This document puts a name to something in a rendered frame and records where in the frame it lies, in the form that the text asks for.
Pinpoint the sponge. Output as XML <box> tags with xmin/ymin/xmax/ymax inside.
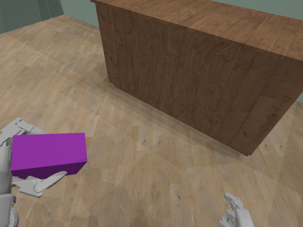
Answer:
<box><xmin>11</xmin><ymin>133</ymin><xmax>88</xmax><ymax>180</ymax></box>

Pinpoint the robot left hand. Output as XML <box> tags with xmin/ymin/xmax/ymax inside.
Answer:
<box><xmin>0</xmin><ymin>117</ymin><xmax>67</xmax><ymax>198</ymax></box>

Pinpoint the table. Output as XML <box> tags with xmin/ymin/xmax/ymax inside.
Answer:
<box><xmin>90</xmin><ymin>0</ymin><xmax>303</xmax><ymax>156</ymax></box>

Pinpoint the robot left forearm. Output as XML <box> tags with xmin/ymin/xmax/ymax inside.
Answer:
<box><xmin>0</xmin><ymin>193</ymin><xmax>19</xmax><ymax>227</ymax></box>

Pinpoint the robot right hand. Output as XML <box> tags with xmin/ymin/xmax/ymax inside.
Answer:
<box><xmin>219</xmin><ymin>192</ymin><xmax>255</xmax><ymax>227</ymax></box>

